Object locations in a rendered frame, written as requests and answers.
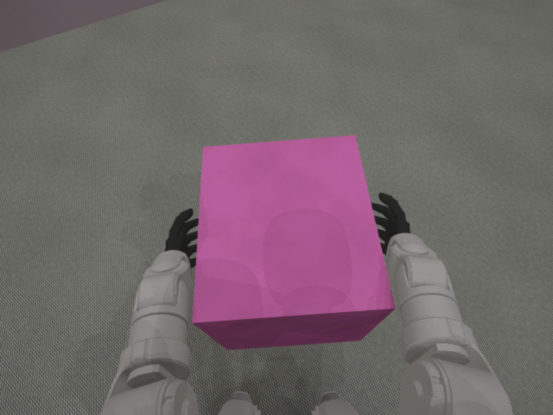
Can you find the left robot upper arm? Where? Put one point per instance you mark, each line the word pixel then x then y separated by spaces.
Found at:
pixel 165 397

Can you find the robot left hand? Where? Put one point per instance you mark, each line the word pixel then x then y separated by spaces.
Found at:
pixel 177 238

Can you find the right robot forearm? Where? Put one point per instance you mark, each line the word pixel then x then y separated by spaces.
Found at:
pixel 432 324

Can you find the left robot forearm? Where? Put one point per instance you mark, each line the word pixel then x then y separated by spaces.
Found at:
pixel 157 347

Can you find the right robot upper arm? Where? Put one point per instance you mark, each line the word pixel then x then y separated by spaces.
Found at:
pixel 432 386

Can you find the robot right hand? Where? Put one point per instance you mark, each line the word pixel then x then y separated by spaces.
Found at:
pixel 394 221

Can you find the robot right shin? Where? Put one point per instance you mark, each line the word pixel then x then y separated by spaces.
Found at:
pixel 329 396

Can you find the robot shin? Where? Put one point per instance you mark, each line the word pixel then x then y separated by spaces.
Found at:
pixel 329 396
pixel 241 395

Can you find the carton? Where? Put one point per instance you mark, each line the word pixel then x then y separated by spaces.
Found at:
pixel 288 251

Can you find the robot left shin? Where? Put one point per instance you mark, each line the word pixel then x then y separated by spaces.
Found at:
pixel 241 395

